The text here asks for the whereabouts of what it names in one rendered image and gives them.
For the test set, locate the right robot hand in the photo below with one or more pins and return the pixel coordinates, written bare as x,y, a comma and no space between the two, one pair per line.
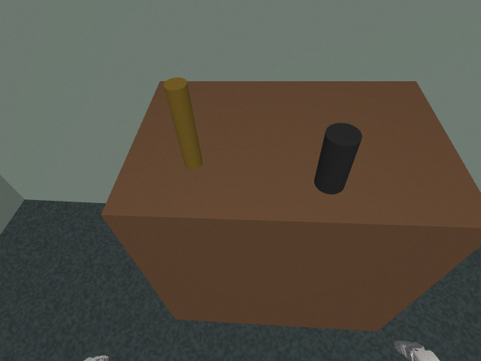
414,351

